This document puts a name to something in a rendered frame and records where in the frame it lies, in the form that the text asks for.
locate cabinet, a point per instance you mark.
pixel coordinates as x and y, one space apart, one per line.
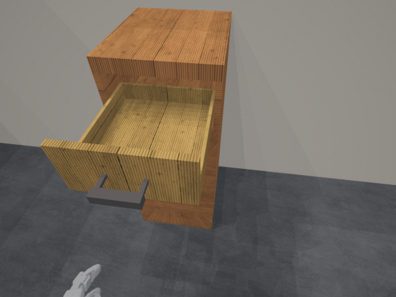
174 47

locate drawer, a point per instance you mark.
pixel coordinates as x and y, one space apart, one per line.
144 131

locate handle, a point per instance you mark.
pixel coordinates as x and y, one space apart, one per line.
117 198

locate left robot hand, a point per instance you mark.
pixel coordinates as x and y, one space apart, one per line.
83 281

